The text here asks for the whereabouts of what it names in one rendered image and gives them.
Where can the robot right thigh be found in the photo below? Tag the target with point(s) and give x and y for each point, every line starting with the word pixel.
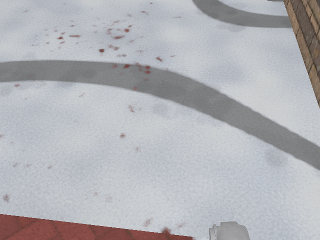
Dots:
pixel 230 230

